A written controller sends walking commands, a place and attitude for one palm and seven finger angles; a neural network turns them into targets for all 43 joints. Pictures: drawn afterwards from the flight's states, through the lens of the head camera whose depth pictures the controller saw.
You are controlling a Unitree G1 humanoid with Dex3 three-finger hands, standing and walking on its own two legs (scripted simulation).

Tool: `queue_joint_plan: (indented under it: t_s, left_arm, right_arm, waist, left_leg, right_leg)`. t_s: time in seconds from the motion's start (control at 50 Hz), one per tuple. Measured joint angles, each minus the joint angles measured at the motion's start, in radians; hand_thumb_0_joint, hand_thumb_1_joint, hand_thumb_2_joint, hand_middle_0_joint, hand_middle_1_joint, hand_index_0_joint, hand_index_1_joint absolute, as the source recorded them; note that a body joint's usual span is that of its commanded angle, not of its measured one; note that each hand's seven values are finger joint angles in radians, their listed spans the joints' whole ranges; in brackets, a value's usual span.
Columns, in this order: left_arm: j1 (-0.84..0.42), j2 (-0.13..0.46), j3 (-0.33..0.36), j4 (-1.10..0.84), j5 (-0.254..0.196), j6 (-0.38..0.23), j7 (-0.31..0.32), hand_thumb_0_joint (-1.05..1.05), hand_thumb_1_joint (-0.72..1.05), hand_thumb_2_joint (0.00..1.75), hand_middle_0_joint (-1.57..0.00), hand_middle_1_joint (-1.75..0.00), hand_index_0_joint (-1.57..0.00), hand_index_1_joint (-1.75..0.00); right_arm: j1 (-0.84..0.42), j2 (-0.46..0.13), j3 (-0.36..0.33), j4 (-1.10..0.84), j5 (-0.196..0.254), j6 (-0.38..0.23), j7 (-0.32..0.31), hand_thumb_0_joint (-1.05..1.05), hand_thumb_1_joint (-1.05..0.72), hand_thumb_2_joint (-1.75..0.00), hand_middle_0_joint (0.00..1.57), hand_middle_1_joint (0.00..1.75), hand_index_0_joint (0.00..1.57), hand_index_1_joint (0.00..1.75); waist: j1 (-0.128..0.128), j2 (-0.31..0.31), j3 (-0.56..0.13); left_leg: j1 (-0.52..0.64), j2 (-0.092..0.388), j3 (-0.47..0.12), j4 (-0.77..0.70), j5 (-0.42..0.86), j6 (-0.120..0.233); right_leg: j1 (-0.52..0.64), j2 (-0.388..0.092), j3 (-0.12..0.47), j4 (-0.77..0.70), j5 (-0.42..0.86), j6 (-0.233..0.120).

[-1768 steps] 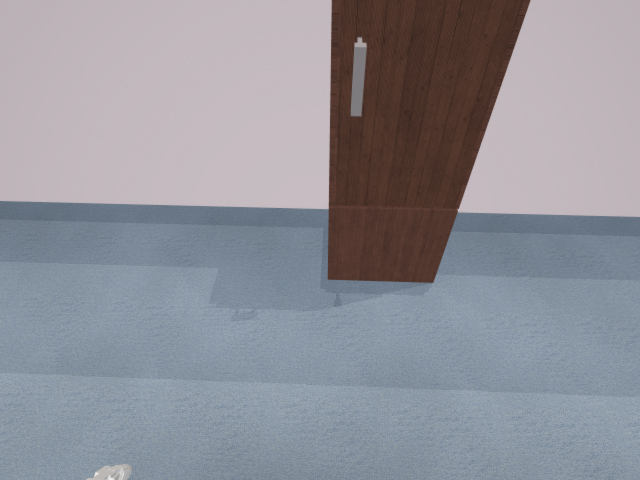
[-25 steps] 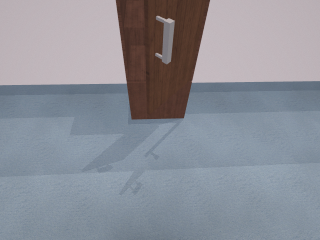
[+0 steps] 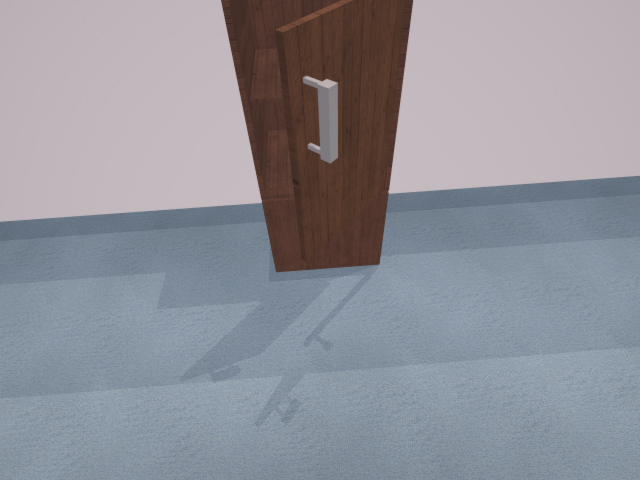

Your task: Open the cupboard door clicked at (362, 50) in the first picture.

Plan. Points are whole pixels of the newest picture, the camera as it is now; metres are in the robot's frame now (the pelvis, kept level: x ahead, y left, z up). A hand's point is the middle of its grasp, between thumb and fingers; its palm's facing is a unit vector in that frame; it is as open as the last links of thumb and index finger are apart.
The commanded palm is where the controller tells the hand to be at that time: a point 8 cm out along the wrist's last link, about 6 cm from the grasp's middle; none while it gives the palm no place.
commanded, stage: let the arm hang, fingers relaxed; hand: left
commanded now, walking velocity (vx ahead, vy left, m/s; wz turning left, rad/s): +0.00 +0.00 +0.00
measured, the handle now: (319, 120) +0.73 +0.04 +0.07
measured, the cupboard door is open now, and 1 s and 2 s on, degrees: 46 46 46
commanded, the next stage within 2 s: look to check the result in 0.20 s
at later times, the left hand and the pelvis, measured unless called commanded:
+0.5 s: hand out of the picture +0.10 +0.23 -0.15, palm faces -0.02 -0.94 -0.35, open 7.4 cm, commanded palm none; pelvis +0.03 -0.01 +0.00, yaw +0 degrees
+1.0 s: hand out of the picture +0.13 +0.22 -0.15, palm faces -0.04 -0.94 -0.35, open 7.4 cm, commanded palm none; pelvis +0.04 -0.02 +0.00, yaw -2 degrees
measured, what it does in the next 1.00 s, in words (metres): stands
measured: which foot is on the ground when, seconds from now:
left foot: down 0.00-1.00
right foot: down 0.00-1.00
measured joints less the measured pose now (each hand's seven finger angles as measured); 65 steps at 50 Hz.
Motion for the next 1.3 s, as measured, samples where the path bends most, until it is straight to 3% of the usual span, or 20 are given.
queue_joint_plan:
  t_s: [0.28,0.58,0.96,1.06,1.22,1.26,1.3]
  left_arm:
    - [-0.026,-0.008,-0.005,0.011,0.001,-0.005,-0.006,0.0,0.9,0.89,-0.2,-0.3,-0.2,-0.3]
    - [-0.017,0.024,0.001,0.025,-0.002,-0.005,0.001,0.0,0.9,0.89,-0.2,-0.3,-0.2,-0.3]
    - [-0.033,0.021,0.003,0.005,-0.002,-0.003,0.003,0.0,0.9,0.89,-0.2,-0.3,-0.2,-0.3]
    - [-0.009,-0.002,0.013,-0.019,0.0,0.026,0.011,0.0,0.9,0.89,-0.2,-0.3,-0.2,-0.29]
    - [0.036,-0.044,0.03,-0.063,0.006,0.065,-0.002,0.0,0.9,0.89,-0.2,-0.3,-0.2,-0.29]
    - [0.038,-0.049,0.033,-0.08,0.005,0.076,-0.01,0.0,0.9,0.89,-0.2,-0.3,-0.2,-0.29]
    - [0.031,-0.056,0.041,-0.098,0.007,0.09,-0.019,0.0,0.9,0.89,-0.2,-0.3,-0.2,-0.29]
  right_arm:
    - [-0.04,-0.044,-0.001,0.007,0.001,-0.005,-0.005,0.0,-0.91,-0.9,0.2,0.3,0.2,0.29]
    - [-0.053,-0.053,0.001,0.007,0.004,0.001,-0.008,0.0,-0.91,-0.9,0.2,0.3,0.2,0.3]
    - [-0.053,-0.059,-0.003,-0.003,0.003,0.005,-0.013,0.0,-0.91,-0.9,0.2,0.3,0.2,0.3]
    - [-0.041,-0.027,-0.01,-0.033,0.004,0.019,-0.026,0.0,-0.91,-0.9,0.2,0.3,0.2,0.29]
    - [0.017,0.045,-0.024,-0.076,0.008,0.041,-0.031,0.0,-0.91,-0.9,0.2,0.3,0.2,0.29]
    - [0.035,0.056,-0.026,-0.085,0.001,0.036,-0.033,0.0,-0.91,-0.9,0.2,0.3,0.2,0.3]
    - [0.051,0.061,-0.025,-0.091,-0.006,0.027,-0.039,0.0,-0.91,-0.9,0.2,0.3,0.2,0.3]
  waist:
    - [-0.005,-0.014,0.012]
    - [0.001,-0.006,0.02]
    - [0.0,-0.011,0.012]
    - [0.007,-0.013,0.014]
    - [-0.006,-0.04,0.032]
    - [-0.005,-0.055,0.04]
    - [-0.003,-0.057,0.057]
  left_leg:
    - [0.038,0.005,0.0,-0.051,0.003,-0.01]
    - [0.061,0.021,-0.003,-0.066,-0.01,-0.025]
    - [0.071,0.035,0.014,-0.058,-0.028,-0.032]
    - [0.037,0.055,0.054,0.018,-0.072,-0.035]
    - [-0.025,0.081,0.115,0.138,-0.134,-0.02]
    - [-0.031,0.073,0.142,0.141,-0.135,-0.011]
    - [-0.029,0.073,0.165,0.139,-0.132,-0.002]
  right_leg:
    - [0.029,0.009,0.003,-0.035,-0.005,-0.005]
    - [0.057,0.027,0.002,-0.063,-0.012,-0.015]
    - [0.066,0.042,0.02,-0.067,-0.017,-0.02]
    - [0.026,0.059,0.057,-0.012,-0.032,-0.022]
    - [-0.051,0.08,0.112,0.09,-0.056,-0.016]
    - [-0.108,0.07,0.127,0.2,-0.116,0.006]
    - [-0.193,0.055,0.124,0.436,-0.239,0.036]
